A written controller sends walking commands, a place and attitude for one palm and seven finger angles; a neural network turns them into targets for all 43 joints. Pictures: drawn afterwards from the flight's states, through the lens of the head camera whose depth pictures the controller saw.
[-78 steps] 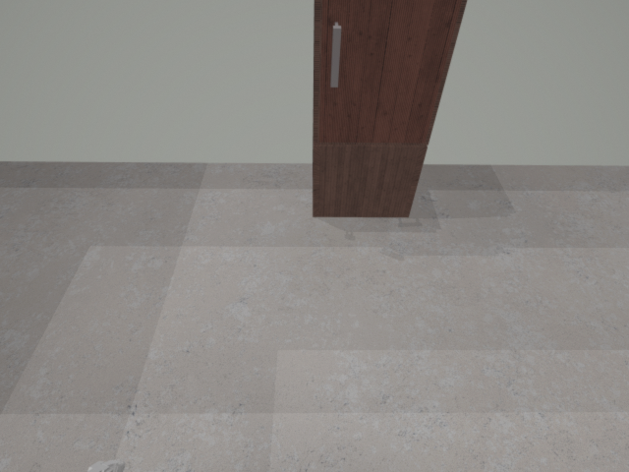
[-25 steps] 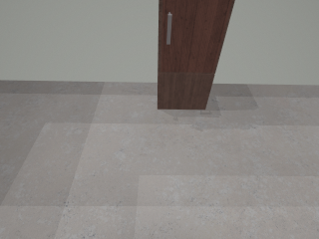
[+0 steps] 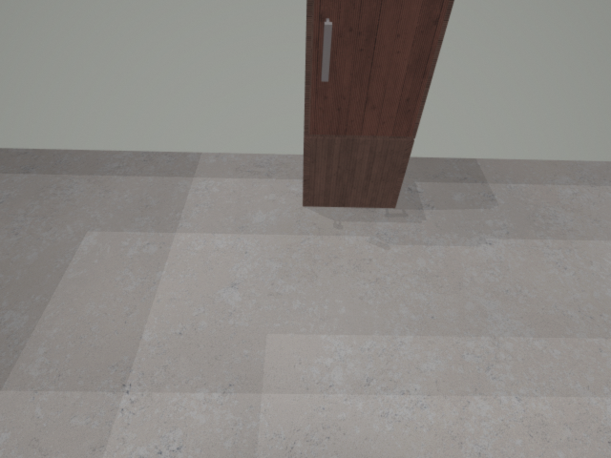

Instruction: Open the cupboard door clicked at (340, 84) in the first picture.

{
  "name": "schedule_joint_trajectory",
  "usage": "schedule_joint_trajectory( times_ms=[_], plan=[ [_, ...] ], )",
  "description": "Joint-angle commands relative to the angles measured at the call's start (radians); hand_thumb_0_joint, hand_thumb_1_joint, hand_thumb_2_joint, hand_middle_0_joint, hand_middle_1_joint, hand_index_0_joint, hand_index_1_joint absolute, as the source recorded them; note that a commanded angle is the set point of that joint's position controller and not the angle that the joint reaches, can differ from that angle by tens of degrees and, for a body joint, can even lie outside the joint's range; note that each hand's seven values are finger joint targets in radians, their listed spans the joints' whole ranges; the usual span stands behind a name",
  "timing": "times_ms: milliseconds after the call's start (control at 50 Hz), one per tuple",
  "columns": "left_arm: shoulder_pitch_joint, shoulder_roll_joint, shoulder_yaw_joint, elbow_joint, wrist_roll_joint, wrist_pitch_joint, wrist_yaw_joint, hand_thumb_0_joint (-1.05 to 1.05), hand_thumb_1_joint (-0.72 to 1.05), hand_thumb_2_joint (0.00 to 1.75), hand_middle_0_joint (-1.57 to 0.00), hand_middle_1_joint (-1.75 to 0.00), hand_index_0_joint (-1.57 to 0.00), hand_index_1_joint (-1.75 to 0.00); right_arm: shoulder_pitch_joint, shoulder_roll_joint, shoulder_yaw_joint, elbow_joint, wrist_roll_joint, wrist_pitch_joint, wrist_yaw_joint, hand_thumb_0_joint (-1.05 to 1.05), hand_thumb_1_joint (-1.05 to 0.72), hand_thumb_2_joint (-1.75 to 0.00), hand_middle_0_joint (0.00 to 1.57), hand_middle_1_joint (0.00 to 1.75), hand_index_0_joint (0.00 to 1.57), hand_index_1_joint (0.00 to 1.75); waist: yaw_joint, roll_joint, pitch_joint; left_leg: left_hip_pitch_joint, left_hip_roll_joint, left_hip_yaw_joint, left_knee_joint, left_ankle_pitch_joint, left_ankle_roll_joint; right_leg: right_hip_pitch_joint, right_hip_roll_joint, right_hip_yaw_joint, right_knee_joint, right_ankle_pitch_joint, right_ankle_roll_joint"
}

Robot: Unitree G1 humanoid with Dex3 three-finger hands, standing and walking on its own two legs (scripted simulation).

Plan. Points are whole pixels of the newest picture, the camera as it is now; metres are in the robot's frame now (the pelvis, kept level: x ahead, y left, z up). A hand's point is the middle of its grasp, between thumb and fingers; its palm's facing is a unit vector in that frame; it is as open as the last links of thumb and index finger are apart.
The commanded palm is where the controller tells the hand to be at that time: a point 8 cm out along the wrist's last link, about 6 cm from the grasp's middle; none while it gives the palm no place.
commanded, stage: walk to a spot facing it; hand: left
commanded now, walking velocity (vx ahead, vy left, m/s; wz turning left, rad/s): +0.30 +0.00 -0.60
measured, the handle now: (326, 50) +1.28 +0.01 -0.02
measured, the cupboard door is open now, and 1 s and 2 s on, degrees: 0 0 0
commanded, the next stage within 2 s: turn to face it in 1.42 s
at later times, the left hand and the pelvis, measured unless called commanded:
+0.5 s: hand out of the picture +0.07 +0.14 -0.17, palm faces -0.12 -0.98 -0.17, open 7.4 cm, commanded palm none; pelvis +0.10 -0.03 -0.01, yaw -12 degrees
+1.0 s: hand (246, 281) +0.47 +0.15 -0.17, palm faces -0.41 -0.89 -0.22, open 7.4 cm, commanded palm none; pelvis +0.30 +0.00 -0.01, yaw -29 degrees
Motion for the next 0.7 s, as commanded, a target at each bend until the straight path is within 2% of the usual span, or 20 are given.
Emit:
schedule_joint_trajectory(
  times_ms=[0, 60, 100, 140, 180, 220, 240, 260, 280, 300, 320, 340, 360, 380, 420, 500, 540, 620, 660, 680],
  plan=[
    [0.019, 0.099, 0.019, -0.041, -0.003, -0.005, 0.019, 0.0, 0.9, 0.9, -0.2, -0.3, -0.2, -0.3, 0.005, -0.104, -0.017, -0.038, -0.007, -0.014, -0.015, 0.0, -0.9, -0.9, 0.2, 0.3, 0.2, 0.3, 0.001, 0.004, -0.058, 0.018, 0.112, -0.056, -0.033, 0.039, 0.017, -0.016, -0.102, 0.109, -0.06, 0.016, -0.019],
    [0.062, 0.086, 0.031, -0.062, 0.006, 0.019, 0.003, 0.0, 0.9, 0.9, -0.2, -0.3, -0.2, -0.3, 0.054, -0.099, -0.03, -0.053, -0.015, 0.001, -0.014, 0.0, -0.9, -0.9, 0.2, 0.3, 0.2, 0.3, 0.001, 0.011, 0.038, -0.057, 0.118, -0.05, -0.033, -0.281, 0.027, -0.135, -0.063, 0.145, -0.037, -0.273, -0.033],
    [0.084, 0.083, 0.045, -0.094, 0.01, 0.022, -0.008, 0.0, 0.9, 0.9, -0.2, -0.3, -0.2, -0.3, 0.071, -0.116, -0.045, -0.078, -0.017, 0.001, -0.015, 0.0, -0.9, -0.9, 0.2, 0.3, 0.2, 0.3, 0.0, 0.029, 0.09, -0.087, 0.142, -0.074, -0.041, -0.394, 0.047, -0.205, -0.032, 0.15, 0.014, -0.332, -0.044],
    [0.106, 0.061, 0.054, -0.124, 0.01, 0.014, -0.016, 0.0, 0.9, 0.9, -0.2, -0.3, -0.2, -0.3, 0.109, -0.136, -0.062, -0.095, -0.014, -0.007, -0.018, 0.0, -0.9, -0.9, 0.2, 0.3, 0.2, 0.3, -0.009, 0.082, 0.089, -0.049, 0.209, -0.142, -0.066, -0.452, 0.089, -0.281, 0.012, 0.108, 0.141, -0.319, -0.042],
    [0.113, 0.011, 0.059, -0.149, 0.008, 0.002, -0.024, 0.0, 0.9, 0.9, -0.2, -0.3, -0.2, -0.3, 0.135, -0.158, -0.081, -0.106, -0.01, -0.023, -0.022, 0.0, -0.9, -0.9, 0.2, 0.3, 0.2, 0.3, -0.013, 0.185, 0.067, 0.011, 0.325, -0.214, -0.101, -0.36, 0.153, -0.33, 0.036, -0.008, 0.322, -0.219, -0.022],
    [0.097, -0.008, 0.064, -0.171, 0.008, -0.008, -0.031, 0.0, 0.9, 0.9, -0.2, -0.3, -0.2, -0.3, 0.151, -0.136, -0.085, -0.111, -0.011, -0.033, -0.023, 0.0, -0.9, -0.9, 0.2, 0.3, 0.2, 0.3, -0.015, 0.167, 0.055, 0.032, 0.347, -0.159, -0.045, -0.151, 0.171, -0.329, -0.002, -0.03, 0.337, -0.271, -0.015],
    [0.129, -0.023, 0.069, -0.163, 0.009, -0.015, -0.033, 0.0, 0.9, 0.9, -0.2, -0.3, -0.2, -0.3, 0.144, -0.118, -0.083, -0.112, -0.013, -0.036, -0.024, 0.0, -0.9, -0.9, 0.2, 0.3, 0.2, 0.3, 0.005, 0.144, 0.048, -0.018, 0.328, -0.097, 0.04, -0.054, 0.149, -0.234, -0.005, -0.045, 0.271, -0.243, -0.019],
    [0.235, -0.028, 0.076, -0.129, 0.011, -0.021, -0.032, 0.0, 0.9, 0.9, -0.2, -0.3, -0.2, -0.3, 0.108, -0.101, -0.079, -0.12, -0.014, -0.035, -0.024, 0.0, -0.9, -0.9, 0.2, 0.3, 0.2, 0.3, 0.062, 0.082, 0.022, -0.122, 0.264, 0.004, 0.209, -0.031, 0.095, -0.056, 0.006, -0.047, 0.141, -0.141, -0.034],
    [0.373, 0.061, 0.097, -0.089, 0.019, -0.038, -0.02, 0.0, 0.9, 0.9, -0.2, -0.3, -0.2, -0.3, 0.078, -0.031, -0.067, -0.158, -0.003, -0.036, -0.018, 0.0, -0.9, -0.9, 0.2, 0.3, 0.2, 0.3, 0.112, -0.204, -0.019, -0.4, 0.127, 0.158, 0.567, -0.133, 0.013, 0.19, -0.177, 0.286, -0.037, -0.105, -0.109],
    [0.492, 0.129, 0.105, -0.056, 0.002, -0.047, -0.002, 0.0, 0.9, 0.9, -0.2, -0.3, -0.2, -0.3, -0.035, -0.004, -0.053, -0.225, -0.007, -0.05, -0.009, 0.0, -0.9, -0.9, 0.2, 0.3, 0.2, 0.3, 0.151, -0.338, 0.005, -0.613, 0.044, 0.14, 0.751, -0.383, -0.015, 0.241, -0.351, 0.613, -0.145, 0.099, -0.199],
    [0.508, 0.106, 0.101, -0.053, -0.001, -0.049, 0.015, 0.0, 0.9, 0.9, -0.2, -0.3, -0.2, -0.3, -0.096, -0.016, -0.058, -0.238, -0.009, -0.053, -0.014, 0.0, -0.9, -0.9, 0.2, 0.3, 0.2, 0.3, 0.156, -0.217, 0.04, -0.658, 0.084, 0.043, 0.82, -0.36, -0.014, 0.213, -0.367, 0.638, -0.136, 0.185, -0.246],
    [0.465, 0.072, 0.092, -0.059, 0.004, -0.048, 0.017, 0.0, 0.9, 0.9, -0.2, -0.3, -0.2, -0.3, -0.097, 0.004, -0.058, -0.231, -0.009, -0.054, -0.013, 0.0, -0.9, -0.9, 0.2, 0.3, 0.2, 0.3, 0.121, -0.106, 0.07, -0.676, 0.113, 0.026, 0.851, -0.288, -0.018, 0.193, -0.347, 0.579, -0.119, 0.17, -0.273],
    [0.419, 0.039, 0.084, -0.072, 0.007, -0.05, 0.019, 0.0, 0.9, 0.9, -0.2, -0.3, -0.2, -0.3, -0.076, 0.015, -0.061, -0.22, -0.013, -0.053, -0.009, 0.0, -0.9, -0.9, 0.2, 0.3, 0.2, 0.3, 0.087, -0.055, 0.072, -0.663, 0.131, 0.023, 0.832, -0.231, -0.025, 0.167, -0.315, 0.501, -0.108, 0.167, -0.262],
    [0.396, 0.018, 0.077, -0.082, 0.008, -0.054, 0.018, 0.0, 0.9, 0.9, -0.2, -0.3, -0.2, -0.3, -0.063, 0.029, -0.064, -0.207, -0.017, -0.047, -0.004, 0.0, -0.9, -0.9, 0.2, 0.3, 0.2, 0.3, 0.067, -0.029, 0.072, -0.623, 0.131, 0.039, 0.812, -0.178, -0.036, 0.117, -0.279, 0.433, -0.114, 0.189, -0.238],
    [0.364, 0.006, 0.078, -0.085, 0.01, -0.065, 0.019, 0.0, 0.9, 0.9, -0.2, -0.3, -0.2, -0.3, -0.016, 0.051, -0.069, -0.193, -0.014, -0.036, 0.004, 0.0, -0.9, -0.9, 0.2, 0.3, 0.2, 0.3, 0.03, -0.069, 0.052, -0.587, 0.125, 0.062, 0.762, -0.109, -0.05, 0.1, -0.231, 0.327, -0.124, 0.256, -0.209],
    [0.382, -0.02, 0.076, -0.071, 0.011, -0.074, 0.027, 0.0, 0.9, 0.9, -0.2, -0.3, -0.2, -0.3, -0.044, 0.074, -0.074, -0.224, -0.01, -0.027, 0.014, 0.0, -0.9, -0.9, 0.2, 0.3, 0.2, 0.3, 0.024, -0.097, 0.061, -0.587, 0.114, 0.073, 0.681, 0.002, -0.056, 0.075, -0.19, 0.28, -0.145, 0.29, -0.187],
    [0.387, -0.016, 0.08, -0.066, 0.013, -0.074, 0.03, 0.0, 0.9, 0.9, -0.2, -0.3, -0.2, -0.3, -0.096, 0.087, -0.073, -0.25, -0.007, -0.034, 0.021, 0.0, -0.9, -0.9, 0.2, 0.3, 0.2, 0.3, 0.041, -0.097, 0.063, -0.571, 0.108, 0.089, 0.581, 0.019, -0.052, 0.09, -0.179, 0.258, -0.137, 0.313, -0.18],
    [0.353, 0.003, 0.091, -0.066, 0.018, -0.066, 0.034, 0.0, 0.9, 0.9, -0.2, -0.3, -0.2, -0.3, -0.114, 0.092, -0.07, -0.275, 0.0, -0.051, 0.021, 0.0, -0.9, -0.9, 0.2, 0.3, 0.2, 0.3, 0.037, -0.134, 0.059, -0.342, 0.07, 0.107, 0.345, -0.007, -0.022, 0.034, -0.181, 0.257, -0.092, 0.382, -0.153],
    [0.308, 0.018, 0.102, -0.079, 0.01, -0.066, 0.032, 0.0, 0.9, 0.9, -0.2, -0.3, -0.2, -0.3, 0.051, 0.058, -0.08, -0.226, -0.004, -0.062, 0.002, 0.0, -0.9, -0.9, 0.2, 0.3, 0.2, 0.3, -0.042, -0.116, -0.015, -0.087, 0.022, 0.128, 0.199, 0.04, -0.005, -0.007, -0.132, 0.219, 0.08, 0.524, -0.125],
    [0.303, 0.003, 0.105, -0.084, 0.005, -0.066, 0.027, 0.0, 0.9, 0.9, -0.2, -0.3, -0.2, -0.3, 0.214, 0.007, -0.091, -0.178, -0.009, -0.066, -0.015, 0.0, -0.9, -0.9, 0.2, 0.3, 0.2, 0.3, -0.103, -0.07, -0.103, 0.146, 0.055, 0.1, 0.155, 0.066, 0.009, -0.09, -0.09, 0.198, 0.27, 0.477, -0.1]
  ],
)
